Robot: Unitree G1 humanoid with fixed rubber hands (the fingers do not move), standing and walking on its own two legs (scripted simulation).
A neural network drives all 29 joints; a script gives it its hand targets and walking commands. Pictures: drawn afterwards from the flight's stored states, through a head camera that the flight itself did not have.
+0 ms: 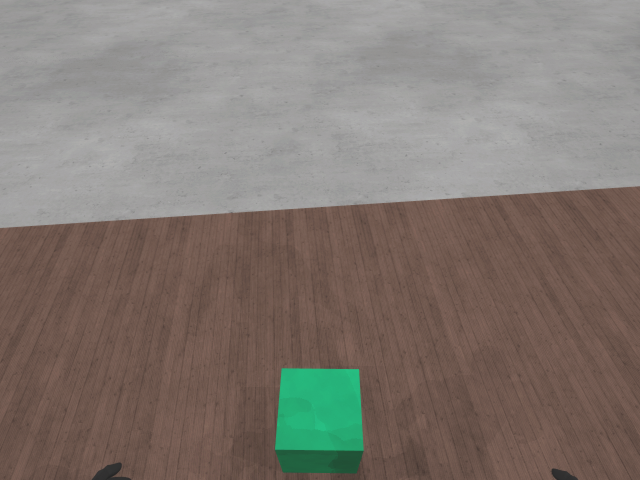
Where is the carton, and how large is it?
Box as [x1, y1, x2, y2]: [275, 368, 363, 472]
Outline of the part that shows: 282,368 275,450 282,470 287,472 356,472 363,450 358,369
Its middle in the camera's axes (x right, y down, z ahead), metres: +0.00 +0.50 +1.07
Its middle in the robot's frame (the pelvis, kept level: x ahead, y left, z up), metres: +0.39 +0.03 -0.66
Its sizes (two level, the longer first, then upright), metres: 0.210 0.200 0.250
